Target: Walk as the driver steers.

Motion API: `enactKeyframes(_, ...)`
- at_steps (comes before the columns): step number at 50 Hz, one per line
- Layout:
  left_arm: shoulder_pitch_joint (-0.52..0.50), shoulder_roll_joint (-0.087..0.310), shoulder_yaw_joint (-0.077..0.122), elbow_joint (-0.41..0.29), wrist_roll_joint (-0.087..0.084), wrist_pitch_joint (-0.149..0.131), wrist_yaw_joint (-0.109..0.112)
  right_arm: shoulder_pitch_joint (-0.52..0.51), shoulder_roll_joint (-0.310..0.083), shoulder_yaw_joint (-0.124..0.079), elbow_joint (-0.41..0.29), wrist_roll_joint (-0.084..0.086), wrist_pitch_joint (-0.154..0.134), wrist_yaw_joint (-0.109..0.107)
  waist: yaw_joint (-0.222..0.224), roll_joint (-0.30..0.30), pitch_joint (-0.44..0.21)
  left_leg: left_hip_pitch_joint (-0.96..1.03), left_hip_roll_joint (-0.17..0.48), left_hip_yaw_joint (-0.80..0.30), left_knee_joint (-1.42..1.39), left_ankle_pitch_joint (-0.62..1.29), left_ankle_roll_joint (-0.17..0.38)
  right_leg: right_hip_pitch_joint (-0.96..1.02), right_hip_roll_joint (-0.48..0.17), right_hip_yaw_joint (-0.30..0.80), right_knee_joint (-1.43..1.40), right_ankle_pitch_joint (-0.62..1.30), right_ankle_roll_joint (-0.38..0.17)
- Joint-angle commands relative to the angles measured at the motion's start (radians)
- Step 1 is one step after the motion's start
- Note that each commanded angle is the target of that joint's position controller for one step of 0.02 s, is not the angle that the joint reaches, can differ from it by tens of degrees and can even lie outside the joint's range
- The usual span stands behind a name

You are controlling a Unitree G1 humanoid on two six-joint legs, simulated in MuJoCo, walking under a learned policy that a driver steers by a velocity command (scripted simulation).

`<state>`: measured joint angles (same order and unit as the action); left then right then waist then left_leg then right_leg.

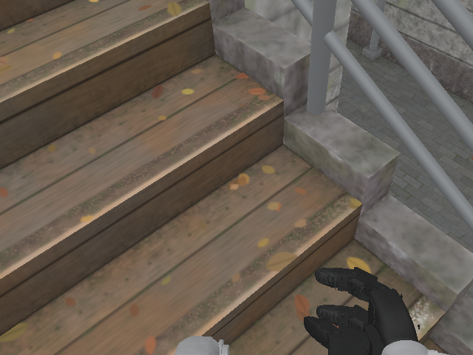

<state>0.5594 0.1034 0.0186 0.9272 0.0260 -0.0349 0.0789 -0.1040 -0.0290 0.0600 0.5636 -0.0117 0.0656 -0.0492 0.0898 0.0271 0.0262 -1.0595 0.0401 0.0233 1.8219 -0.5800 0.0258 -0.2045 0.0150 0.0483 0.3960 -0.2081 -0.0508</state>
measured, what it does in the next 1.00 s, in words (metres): steps on the spot, turning left: left foot 0.16 m higher, then right foot 0.16 m lower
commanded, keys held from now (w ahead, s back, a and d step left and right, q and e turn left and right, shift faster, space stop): shift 0.16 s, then q+shift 0.84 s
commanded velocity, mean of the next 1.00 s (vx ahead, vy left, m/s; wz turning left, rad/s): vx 0.00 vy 0.00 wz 0.60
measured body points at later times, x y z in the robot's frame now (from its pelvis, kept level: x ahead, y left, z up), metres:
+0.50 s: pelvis +0.05 +0.01 +0.04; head +0.07 -0.01 +0.49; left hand +0.14 +0.26 -0.06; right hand +0.24 -0.21 -0.09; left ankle +0.09 +0.15 -0.59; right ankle +0.07 -0.09 -0.70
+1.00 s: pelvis +0.02 -0.01 +0.00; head +0.07 -0.03 +0.44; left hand -0.11 +0.24 -0.09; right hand +0.37 -0.02 -0.06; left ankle -0.06 +0.09 -0.44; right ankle +0.06 -0.09 -0.75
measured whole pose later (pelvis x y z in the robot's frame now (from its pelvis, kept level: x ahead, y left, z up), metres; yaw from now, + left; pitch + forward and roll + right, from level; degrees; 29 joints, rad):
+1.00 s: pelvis +0.02 -0.01 +0.00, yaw +37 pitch +1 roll +2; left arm 0.39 0.24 0.05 0.69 0.05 -0.08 0.06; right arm -0.05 -0.22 -0.08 0.52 -0.05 0.12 -0.04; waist 0.07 0.06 0.04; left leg -0.97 0.02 -0.01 2.08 -0.47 -0.02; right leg -0.15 -0.16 -0.42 0.44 -0.28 -0.02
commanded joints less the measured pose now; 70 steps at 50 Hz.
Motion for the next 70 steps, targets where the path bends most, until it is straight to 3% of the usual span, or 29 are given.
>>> enactKeyframes(1,-0.027,0.215,0.06,-0.101,0.0,0.02,-0.005,-0.039,-0.023,-0.013,-0.051,0.02,-0.006,-0.004,-0.072,-0.218,-0.12,0.293,0.007,0.011,-0.341,-0.097,0.032,0.064,-0.229,0.123,-0.162,0.582,-0.167)
enactKeyframes(3,-0.032,0.207,0.06,-0.103,-0.012,0.034,-0.035,0.077,-0.037,-0.03,0.038,0.039,-0.015,-0.013,-0.084,-0.202,-0.109,0.54,-0.052,0.143,-0.567,-0.003,0.038,-0.014,-0.184,0.026,-0.144,0.685,-0.148)
enactKeyframes(5,0.02,0.161,0.053,-0.102,-0.015,0.016,-0.055,0.224,-0.101,-0.057,0.095,0.013,-0.035,-0.022,-0.112,-0.139,-0.19,0.779,0.044,-0.161,-0.684,0.217,0.116,-0.131,-0.159,-0.013,0.056,0.877,-0.038)
enactKeyframes(7,0.019,0.051,0.024,-0.114,-0.014,0.045,-0.073,0.148,-0.091,-0.044,0.083,0.001,-0.01,-0.034,-0.075,0.164,-0.161,0.537,0.168,-0.491,-1.106,-0.246,0.212,-0.084,-0.052,-0.075,0.206,0.261,0.013)
enactKeyframes(9,-0.025,0.069,0.03,-0.137,0.021,0.091,-0.066,0.09,-0.097,-0.039,0.115,-0.011,0.001,-0.035,-0.062,0.207,0.008,0.285,0.196,-0.619,-1.317,-0.509,0.242,-0.109,-0.042,0.011,0.489,-0.08,0.008)
enactKeyframes(11,-0.035,0.096,0.034,-0.149,0.025,0.099,-0.054,0.062,-0.124,-0.054,0.168,-0.002,-0.019,-0.022,-0.02,0.162,0.067,0.214,0.168,-0.558,-1.284,-0.329,0.246,-0.149,-0.039,0.031,0.706,-0.166,0.033)
enactKeyframes(17,-0.182,0.12,0.04,-0.233,0.021,0.04,-0.044,0.104,-0.214,-0.116,0.188,-0.03,-0.054,-0.023,-0.046,0.062,-0.027,0.376,0.089,-0.493,-0.983,0.211,0.25,-0.362,0.01,0.006,0.938,-0.099,0.015)
enactKeyframes(21,-0.262,0.071,0.008,-0.286,-0.017,0.038,-0.059,0.135,-0.221,-0.13,0.139,-0.055,-0.058,-0.042,-0.056,0.101,-0.14,0.491,0.043,-0.495,-0.929,0.363,0.233,-0.31,0.012,0.024,0.545,-0.15,-0.009)
enactKeyframes(24,-0.117,0.076,0.01,-0.229,-0.051,0.044,-0.032,0.098,-0.205,-0.132,0.105,-0.045,0.009,-0.067,-0.018,0.086,-0.145,0.38,-0.064,-0.318,-0.789,0.313,0.136,0.106,0.033,-0.097,-0.093,0.344,0.045)
enactKeyframes(26,-0.136,0.106,0.014,-0.197,-0.015,0.058,-0.011,0.159,-0.13,-0.125,0.103,-0.001,0.011,-0.049,-0.069,-0.1,-0.118,0.213,-0.165,-0.165,-0.401,0.084,0.088,0.292,-0.091,-0.071,-0.156,0.677,0.053)
enactKeyframes(27,-0.177,0.179,0.018,-0.252,-0.01,0.04,-0.018,0.204,-0.143,-0.139,0.083,0.019,-0.001,-0.032,-0.083,-0.205,-0.156,0.064,-0.223,-0.07,0.028,-0.124,0.045,0.337,-0.254,0.051,0.067,1.191,0.021)
enactKeyframes(28,-0.174,0.211,0.027,-0.299,-0.011,0.023,-0.029,0.278,-0.167,-0.148,0.071,0.011,-0.017,-0.015,-0.125,-0.164,-0.208,0.066,-0.178,-0.031,0.219,-0.144,0.0,0.317,-0.404,0.06,0.099,1.414,-0.026)
enactKeyframes(29,-0.203,0.23,0.039,-0.327,0.019,0.024,-0.031,0.229,-0.16,-0.147,0.055,-0.009,-0.013,-0.026,-0.14,-0.088,-0.179,-0.041,-0.142,-0.035,0.43,-0.077,-0.04,0.286,-0.451,0.09,0.076,1.147,-0.069)
enactKeyframes(31,-0.303,0.247,0.049,-0.374,0.038,0.021,-0.016,0.088,-0.152,-0.127,-0.011,-0.036,0.004,-0.034,-0.128,-0.177,-0.08,-0.162,-0.084,-0.075,0.603,-0.002,-0.062,0.157,-0.467,0.122,-0.051,0.437,-0.172)
enactKeyframes(33,-0.287,0.166,0.021,-0.385,0.006,0.007,-0.021,0.031,-0.238,-0.145,-0.029,-0.042,0.021,-0.016,-0.094,-0.067,0.022,-0.129,-0.063,-0.058,0.433,0.149,-0.076,0.055,-0.335,0.059,-0.09,0.092,-0.153)
enactKeyframes(37,-0.175,0.248,0.053,-0.327,0.006,-0.025,-0.009,0.043,-0.189,-0.14,-0.059,-0.025,0.033,0.033,-0.056,-0.095,-0.032,-0.066,-0.069,-0.03,0.34,0.226,-0.065,0.165,-0.331,-0.017,-0.069,0.25,-0.134)
enactKeyframes(38,-0.184,0.264,0.057,-0.339,0.014,-0.03,-0.016,0.014,-0.22,-0.145,-0.066,-0.012,0.032,0.031,-0.023,-0.1,-0.041,-0.069,-0.079,-0.018,0.302,0.214,-0.07,0.21,-0.34,-0.043,-0.078,0.242,-0.156)
enactKeyframes(43,-0.118,0.235,0.053,-0.315,0.026,-0.035,0.004,-0.017,-0.185,-0.138,-0.103,-0.055,0.037,0.007,-0.019,-0.153,-0.045,-0.151,-0.028,-0.049,0.358,0.118,-0.062,0.32,-0.431,-0.077,-0.104,0.293,-0.179)
enactKeyframes(51,-0.207,0.314,0.081,-0.3,0.024,-0.058,-0.032,-0.024,-0.206,-0.145,-0.153,-0.023,0.052,0.011,-0.063,-0.105,-0.014,-0.091,0.007,-0.023,0.275,0.171,-0.03,0.243,-0.474,-0.255,-0.106,0.263,-0.13)
enactKeyframes(58,-0.186,0.375,0.11,-0.319,0.055,-0.038,-0.049,-0.063,-0.195,-0.146,-0.228,-0.038,0.065,0.004,-0.062,-0.184,-0.016,-0.234,0.111,-0.065,0.154,0.027,-0.014,0.373,-0.586,-0.269,-0.115,0.055,-0.111)
enactKeyframes(60,-0.223,0.39,0.121,-0.325,0.036,-0.024,-0.06,-0.092,-0.205,-0.148,-0.251,-0.037,0.058,0.01,-0.058,-0.198,-0.032,-0.19,0.158,-0.068,-0.029,-0.004,0.009,0.392,-0.615,-0.327,-0.149,0.082,-0.095)
enactKeyframes(61,-0.228,0.378,0.12,-0.323,0.034,-0.011,-0.061,-0.106,-0.199,-0.144,-0.259,-0.039,0.049,0.013,-0.055,-0.206,-0.037,-0.119,0.17,-0.061,-0.181,-0.022,0.017,0.378,-0.586,-0.37,-0.15,0.095,-0.069)
enactKeyframes(62,-0.329,0.362,0.107,-0.347,0.019,0.019,-0.074,-0.004,-0.197,-0.134,-0.222,0.007,0.047,0.013,-0.108,-0.204,-0.043,0.18,0.138,0.071,-0.514,-0.151,0.012,0.203,-0.47,-0.491,-0.16,0.055,-0.04)
enactKeyframes(64,-0.205,0.414,0.115,-0.289,-0.012,0.069,-0.074,0.121,-0.251,-0.147,-0.214,0.033,0.024,0.003,-0.116,-0.256,-0.17,0.487,0.013,0.102,-0.693,-0.242,0.05,0.229,-0.402,-0.475,0.119,0.567,-0.055)
enactKeyframes(65,-0.19,0.386,0.094,-0.272,-0.009,0.06,-0.097,0.296,-0.296,-0.159,-0.109,0.043,-0.001,-0.006,-0.212,-0.017,-0.198,0.681,-0.087,-0.08,-0.823,0.038,0.116,-0.011,-0.283,-0.466,0.442,0.81,0.011)
enactKeyframes(66,-0.325,0.293,0.062,-0.441,-0.014,0.034,-0.11,0.366,-0.477,-0.201,-0.125,0.032,-0.012,-0.014,-0.251,0.472,-0.246,0.865,0.143,-0.651,-1.246,0.206,0.184,-0.406,-0.066,-0.355,0.88,-0.152,0.114)
enactKeyframes(67,-0.29,0.16,0.017,-0.431,0.005,0.033,-0.127,0.3,-0.476,-0.198,-0.145,0.076,-0.006,-0.032,-0.167,0.467,-0.342,0.844,0.19,-0.723,-1.366,0.295,0.168,-0.433,-0.052,-0.032,1.198,-0.227,0.123)
enactKeyframes(69,-0.363,0.094,0.0,-0.388,-0.011,0.041,-0.081,0.299,-0.356,-0.147,-0.13,0.01,-0.004,-0.059,-0.164,0.269,-0.291,0.868,0.229,-0.388,-1.135,0.318,0.114,-0.582,0.061,0.15,1.406,-0.118,0.113)
enactKeyframes(70,-0.349,0.12,0.006,-0.39,0.019,0.04,-0.063,0.255,-0.288,-0.133,-0.115,-0.017,-0.013,-0.06,-0.098,0.236,-0.236,0.883,0.212,-0.25,-0.951,0.402,0.056,-0.641,0.056,0.114,1.38,-0.038,0.101)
